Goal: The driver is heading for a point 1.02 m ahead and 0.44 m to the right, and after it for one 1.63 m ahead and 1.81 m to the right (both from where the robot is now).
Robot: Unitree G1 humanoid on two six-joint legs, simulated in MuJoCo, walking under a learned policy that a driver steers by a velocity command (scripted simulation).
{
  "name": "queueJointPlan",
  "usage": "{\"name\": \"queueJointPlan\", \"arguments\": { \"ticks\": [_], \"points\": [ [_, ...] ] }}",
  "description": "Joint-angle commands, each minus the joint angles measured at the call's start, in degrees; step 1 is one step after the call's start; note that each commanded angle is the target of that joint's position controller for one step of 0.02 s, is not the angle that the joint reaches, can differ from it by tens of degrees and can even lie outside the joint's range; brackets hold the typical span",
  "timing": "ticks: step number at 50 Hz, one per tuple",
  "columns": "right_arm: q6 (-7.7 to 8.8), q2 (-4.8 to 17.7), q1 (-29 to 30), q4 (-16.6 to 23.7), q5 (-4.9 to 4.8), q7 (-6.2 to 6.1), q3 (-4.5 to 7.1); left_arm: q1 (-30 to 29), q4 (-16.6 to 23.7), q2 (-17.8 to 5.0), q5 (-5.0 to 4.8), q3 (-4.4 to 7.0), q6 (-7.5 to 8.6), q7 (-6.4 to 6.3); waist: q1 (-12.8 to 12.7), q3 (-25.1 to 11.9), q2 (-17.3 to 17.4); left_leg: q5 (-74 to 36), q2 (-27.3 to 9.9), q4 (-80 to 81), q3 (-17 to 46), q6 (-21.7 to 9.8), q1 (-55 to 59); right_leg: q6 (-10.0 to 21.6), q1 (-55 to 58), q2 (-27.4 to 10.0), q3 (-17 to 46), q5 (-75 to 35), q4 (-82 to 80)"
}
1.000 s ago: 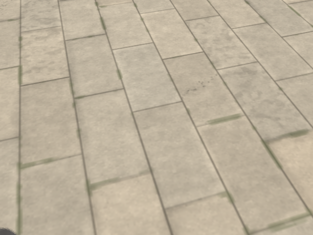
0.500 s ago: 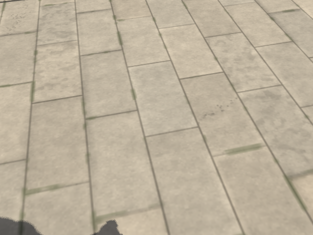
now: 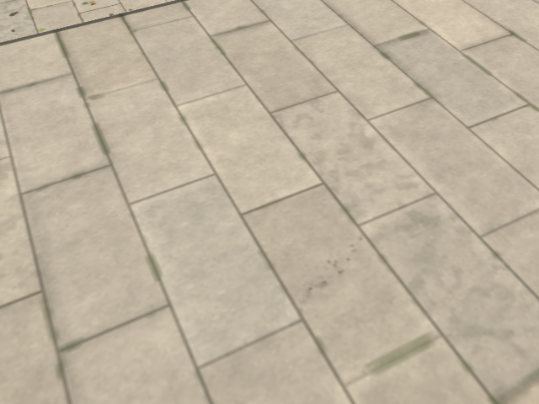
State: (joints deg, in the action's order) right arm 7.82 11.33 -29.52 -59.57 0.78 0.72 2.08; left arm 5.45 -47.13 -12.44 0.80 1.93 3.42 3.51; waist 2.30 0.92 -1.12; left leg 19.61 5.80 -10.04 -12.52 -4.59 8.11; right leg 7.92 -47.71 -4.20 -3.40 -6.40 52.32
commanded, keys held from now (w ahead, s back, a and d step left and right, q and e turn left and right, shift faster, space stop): w+e+shift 1.00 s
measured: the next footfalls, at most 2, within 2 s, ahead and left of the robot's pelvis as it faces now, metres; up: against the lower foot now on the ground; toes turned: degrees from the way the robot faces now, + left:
right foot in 0.14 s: +0.32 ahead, -0.03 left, +0.00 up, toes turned -11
left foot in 0.56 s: +0.78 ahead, +0.03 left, +0.00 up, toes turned -32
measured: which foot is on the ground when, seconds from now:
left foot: down 0.00-0.14, up 0.16-0.54, down 0.56-1.00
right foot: up 0.00-0.12, down 0.14-0.54, up 0.56-1.00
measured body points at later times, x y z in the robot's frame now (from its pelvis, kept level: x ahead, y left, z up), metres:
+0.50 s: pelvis +0.46 -0.02 +0.00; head +0.50 -0.04 +0.45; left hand +0.53 +0.26 -0.12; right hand +0.66 -0.30 -0.05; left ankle +0.73 +0.07 -0.69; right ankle +0.28 -0.02 -0.73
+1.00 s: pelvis +0.84 -0.22 -0.03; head +0.86 -0.24 +0.42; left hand +1.18 -0.31 -0.06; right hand +0.58 -0.31 -0.15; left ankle +0.76 +0.05 -0.71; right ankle +0.92 -0.36 -0.71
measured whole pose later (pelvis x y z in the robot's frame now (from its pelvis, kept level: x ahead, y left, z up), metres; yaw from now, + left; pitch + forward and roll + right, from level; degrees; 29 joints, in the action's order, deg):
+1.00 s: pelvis +0.84 -0.22 -0.03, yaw -53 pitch +1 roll +2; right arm 4.3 14.4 -31.0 -52.7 1.9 -1.0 1.9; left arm -4.3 -33.5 -16.6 1.7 0.6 1.2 5.1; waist 3.8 2.7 -2.3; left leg 26.4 -2.7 -22.5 -19.6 4.9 14.2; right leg 12.3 -37.2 1.9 -9.4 6.8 42.3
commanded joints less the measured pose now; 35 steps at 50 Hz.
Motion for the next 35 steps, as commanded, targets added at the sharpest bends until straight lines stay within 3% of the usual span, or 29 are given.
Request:
{"name": "queueJointPlan", "arguments": {
  "ticks": [1, 3, 4, 5, 6, 7, 8, 9, 10, 11, 12, 13, 14, 16, 18, 20, 22, 24, 25, 26, 27, 28, 29, 30, 31, 32, 33, 35],
  "points": [
    [1.28, 6.26, 0.32, 3.02, -0.39, -1.58, -0.05, -6.53, 4.73, -0.77, -0.14, -0.85, 0.86, 0.6, -1.8, 8.19, 2.29, -55.87, -14.34, 5.15, -1.94, 4.75, -10.63, 1.81, 11.7, 3.86, -7.35, -4.9, -10.44],
    [0.51, 9.95, 0.1, 3.5, -0.1, -3.49, 0.51, -3.76, 4.02, -3.16, 0.06, -0.33, 0.64, 0.58, -4.15, 3.81, 5.76, -77.56, -15.97, -3.8, -3.46, 6.08, -2.88, 2.98, 16.91, 8.26, -10.36, -1.91, -13.53],
    [-0.25, 11.94, 1.03, 4.07, 0.19, -4.48, 1.07, 0.47, 3.0, -4.88, 0.06, 0.23, 0.34, 0.44, -6.82, 0.8, 7.51, -85.34, -17.06, -11.02, -3.53, 6.51, -0.86, 3.51, 21.57, 10.3, -10.79, 1.42, -14.15],
    [-1.23, 13.57, 3.24, 4.97, 0.68, -5.06, 1.67, 8.76, 0.93, -7.32, 0.02, 1.23, 0.04, 0.26, -11.36, -3.34, 8.73, -90.22, -18.14, -22.4, -2.96, 6.28, -1.57, 4.62, 29.92, 11.83, -10.3, 5.18, -13.91],
    [-2.14, 14.78, 7.19, 6.54, 1.4, -5.08, 2.29, 21.25, -2.69, -10.28, 0.03, 2.76, -0.36, -0.28, -17.16, -8.53, 9.11, -89.61, -19.24, -37.92, -1.41, 5.56, -5.84, 6.94, 41.64, 11.6, -7.19, 9.5, -14.47],
    [-2.86, 15.91, 11.95, 7.7, 1.36, -4.33, 3.13, 30.63, -5.05, -12.57, -0.47, 4.58, -0.66, -1.28, -22.73, -10.42, 5.5, -67.72, -15.0, -62.78, -1.99, 4.58, -14.85, 10.53, 52.17, 8.53, -1.08, 12.58, -20.62],
    [-1.53, 7.07, 15.79, 11.36, 2.24, -2.48, 1.14, 24.8, -5.83, -13.48, -1.19, 5.12, -1.42, -2.14, -14.99, -5.35, -9.27, 2.44, -4.55, -81.69, 2.03, 3.68, -39.09, 11.77, 60.12, 2.01, 10.61, 9.08, -14.79],
    [-0.48, 4.3, 12.27, 17.8, -0.38, -1.89, -0.01, 20.88, -3.77, -18.38, 0.71, 5.81, -1.56, -2.0, -8.29, -12.88, -12.5, 10.22, -2.55, -92.57, 13.54, 5.68, -58.48, 24.09, 71.82, -7.98, 39.41, 17.89, -23.81],
    [1.08, 6.51, 15.37, 19.09, 0.49, -1.4, -0.58, 20.49, -2.93, -14.72, 0.88, 5.51, -1.56, -2.54, -9.47, -11.02, -2.79, 5.17, -5.38, -86.1, 18.84, 4.13, -62.86, 22.54, 68.83, -11.26, 49.05, 32.01, -36.27],
    [1.73, 8.26, 16.65, 19.02, 0.74, -0.85, -0.33, 18.76, -3.29, -10.83, 0.91, 4.72, -1.42, -3.0, -6.56, -3.62, 5.08, 0.93, -8.28, -77.94, 18.97, 3.38, -60.64, 18.89, 58.51, -10.24, 45.71, 34.86, -40.83],
    [1.23, 7.89, 17.52, 18.92, 1.78, -0.75, -0.34, 16.29, -3.26, -9.61, 0.74, 4.3, -1.02, -3.12, -3.25, 0.45, 8.44, 0.23, -9.91, -73.15, 18.21, 3.8, -56.57, 15.76, 49.11, -7.41, 40.44, 31.01, -41.91],
    [-0.1, 7.37, 16.76, 19.08, 3.19, -0.61, -0.7, 14.93, -2.25, -10.07, 0.48, 4.13, -0.03, -3.49, -1.02, 1.87, 8.3, 0.5, -11.1, -69.92, 18.59, 4.97, -52.86, 15.2, 42.23, -5.48, 37.73, 26.63, -41.77],
    [-1.66, 7.14, 16.95, 19.15, 3.99, -0.39, -0.92, 13.96, -2.0, -9.05, -0.01, 3.56, 0.85, -3.68, 0.48, 3.66, 9.29, 0.63, -12.59, -66.6, 17.94, 6.3, -50.04, 14.31, 35.8, -2.97, 34.13, 24.76, -42.46],
    [-3.28, 6.64, 21.66, 21.75, 3.99, -0.01, -1.44, 13.4, -1.04, -10.75, -0.49, 3.69, 2.31, -3.43, 0.38, 5.65, 8.08, -2.63, -13.78, -55.83, 15.09, 8.27, -45.28, 13.21, 26.33, 1.32, 28.25, 19.58, -44.36],
    [-3.39, 6.14, 28.89, 25.03, 2.78, 0.54, -2.08, 15.02, -0.75, -11.73, -0.44, 4.09, 2.84, -3.23, -1.94, 6.77, 5.13, -12.58, -13.17, -43.2, 13.09, 8.93, -40.64, 11.36, 22.58, 4.34, 24.59, 10.89, -44.46],
    [-3.31, 5.43, 32.87, 26.66, 1.57, 0.81, -2.58, 17.69, -0.9, -12.74, -0.91, 4.75, 2.79, -2.62, -5.04, 5.0, 1.74, -22.21, -10.74, -32.81, 11.79, 7.87, -36.47, 8.56, 25.78, 5.94, 22.88, 2.42, -42.61],
    [-3.2, 6.36, 34.89, 27.9, 0.8, 0.65, -2.49, 19.76, -0.76, -13.68, -1.21, 5.23, 2.55, -2.2, -7.38, 2.84, -1.11, -25.24, -8.56, -27.13, 11.57, 6.81, -34.79, 7.02, 32.47, 4.77, 24.08, -4.01, -40.49],
    [-2.91, 7.94, 34.75, 28.66, 0.74, 0.26, -2.08, 19.56, -0.22, -14.07, -1.09, 5.49, 2.23, -2.57, -7.1, 1.58, -2.43, -23.72, -7.21, -20.65, 12.81, 6.08, -31.47, 5.04, 38.03, 3.69, 25.4, -8.15, -36.49],
    [-2.73, 9.68, 31.92, 28.03, 0.75, -0.15, -1.39, 18.85, 0.21, -14.96, -0.93, 5.69, 2.2, -2.81, -5.68, -0.62, -2.71, -21.14, -5.75, -18.76, 13.13, 5.68, -27.04, 3.74, 40.46, 3.49, 26.02, -14.51, -32.07],
    [-2.44, 12.62, 25.55, 26.46, 0.51, -0.8, -0.13, 17.78, 0.64, -16.64, -0.48, 5.99, 2.24, -2.77, -2.31, -5.27, -2.43, -16.32, -4.52, -19.02, 13.34, 4.96, -19.98, 2.4, 42.35, 3.6, 25.76, -21.39, -23.58],
    [-2.16, 14.93, 14.52, 24.09, 0.45, -1.64, 1.1, 14.53, 1.45, -18.28, -0.33, 6.28, 2.43, -2.53, 4.71, -10.94, -2.05, -13.01, -5.67, -19.55, 13.19, 4.39, -7.65, 1.22, 38.43, 5.26, 24.54, -21.03, -10.89],
    [-2.07, 18.91, 1.18, 21.8, 1.59, -2.93, 2.72, 11.69, 3.25, -13.9, -0.16, 5.07, 3.03, -2.36, 10.54, -18.26, 0.67, 0.79, -14.11, -22.04, 20.53, 3.08, 7.23, 0.57, 28.99, 7.77, 21.7, -8.85, 6.73],
    [-1.96, 22.87, -0.35, 21.54, 4.78, -2.87, 3.53, 17.19, 6.1, -3.26, -2.8, 2.38, 3.04, -2.67, 5.01, -25.11, 18.94, 17.77, -32.84, -13.51, 49.23, -0.98, 20.8, -0.88, 10.64, 13.78, 15.27, 37.28, 24.86],
    [-2.54, 21.36, 5.63, 22.09, 3.61, -2.08, 4.15, 17.33, 7.36, -6.91, -2.45, 1.67, 2.27, -3.16, 2.16, -23.71, 21.76, 29.3, -33.98, -4.73, 64.93, -3.21, 15.61, 0.03, 3.15, 9.6, 11.89, 32.58, 30.77],
    [-2.89, 14.86, 11.64, 23.17, 2.95, -1.81, 2.97, 11.91, 6.53, -10.08, -0.88, 2.25, 1.24, -3.15, 2.3, -13.5, 12.52, 29.61, -30.19, -4.02, 54.12, -2.45, 6.32, -0.16, 1.37, 5.74, 9.87, 25.96, 30.19],
    [-3.13, 11.67, 13.36, 22.4, 2.59, -1.53, 2.22, 9.47, 6.69, -10.52, 0.12, 2.41, 0.64, -2.37, 1.65, -8.05, 6.02, 18.0, -27.46, -4.84, 43.53, -1.85, -0.75, -0.7, 2.44, 3.57, 8.59, 22.66, 27.32],
    [-3.17, 10.39, 11.97, 20.71, 2.61, -1.46, 1.84, 6.86, 7.25, -9.8, 0.86, 2.38, 0.03, -1.41, 1.47, -5.1, 3.84, 8.0, -24.73, -4.47, 35.33, -0.69, -5.32, -0.99, 3.67, 1.91, 8.46, 22.09, 25.64],
    [-2.32, 7.73, 8.68, 16.88, 1.7, -0.98, 1.07, 5.49, 9.41, -6.54, 1.35, 1.49, -1.55, 0.04, -0.61, -1.79, 6.83, -1.36, -22.95, -3.26, 26.2, 0.43, -10.19, -1.45, 3.36, -0.55, 8.21, 21.69, 24.98]
  ]
}}
Over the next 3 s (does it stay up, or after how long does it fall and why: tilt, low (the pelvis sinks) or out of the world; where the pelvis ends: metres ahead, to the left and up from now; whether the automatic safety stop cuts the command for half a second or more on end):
stays up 1.55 -1.99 0.01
